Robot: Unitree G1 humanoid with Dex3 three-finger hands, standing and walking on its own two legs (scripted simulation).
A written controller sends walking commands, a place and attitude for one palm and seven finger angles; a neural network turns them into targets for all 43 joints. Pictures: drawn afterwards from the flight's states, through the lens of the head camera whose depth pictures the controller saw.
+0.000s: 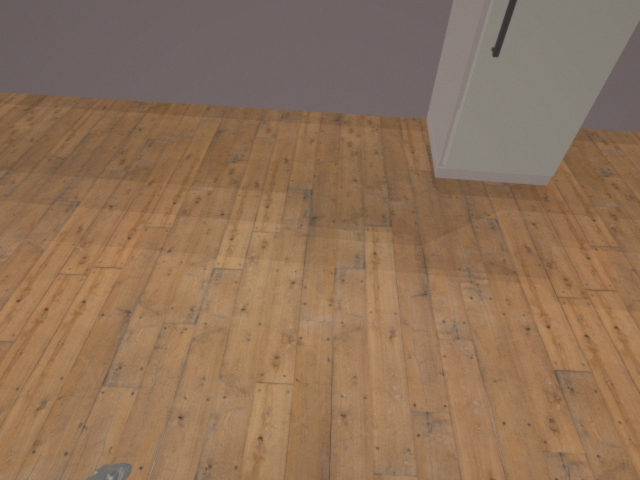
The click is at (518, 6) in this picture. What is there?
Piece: fridge door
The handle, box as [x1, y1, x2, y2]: [492, 0, 516, 56]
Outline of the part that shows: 516,0 509,0 495,46 492,47 493,56 498,55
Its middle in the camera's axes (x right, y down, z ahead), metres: +0.67 -0.85 +1.34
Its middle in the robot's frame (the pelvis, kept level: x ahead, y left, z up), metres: +1.61 -0.59 +0.09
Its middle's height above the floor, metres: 0.86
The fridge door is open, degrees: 0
